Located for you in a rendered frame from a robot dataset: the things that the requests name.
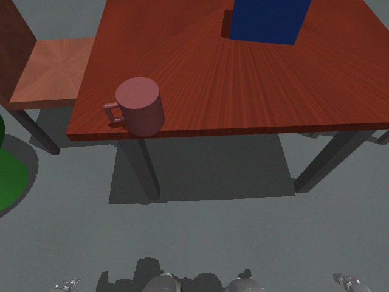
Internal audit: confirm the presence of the table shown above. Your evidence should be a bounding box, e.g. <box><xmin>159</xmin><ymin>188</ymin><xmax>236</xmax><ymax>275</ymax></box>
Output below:
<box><xmin>66</xmin><ymin>0</ymin><xmax>389</xmax><ymax>200</ymax></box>

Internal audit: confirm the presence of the right robot hand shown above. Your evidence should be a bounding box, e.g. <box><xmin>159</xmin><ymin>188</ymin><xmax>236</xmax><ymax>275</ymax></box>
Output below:
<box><xmin>333</xmin><ymin>273</ymin><xmax>371</xmax><ymax>292</ymax></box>

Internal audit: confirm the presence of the left robot hand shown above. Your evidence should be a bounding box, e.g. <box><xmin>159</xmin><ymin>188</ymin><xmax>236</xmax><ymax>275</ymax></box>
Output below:
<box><xmin>50</xmin><ymin>277</ymin><xmax>79</xmax><ymax>292</ymax></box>

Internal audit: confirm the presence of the potted plant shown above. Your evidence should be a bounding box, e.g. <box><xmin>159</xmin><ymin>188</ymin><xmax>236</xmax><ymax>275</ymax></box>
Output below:
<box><xmin>0</xmin><ymin>115</ymin><xmax>29</xmax><ymax>210</ymax></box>

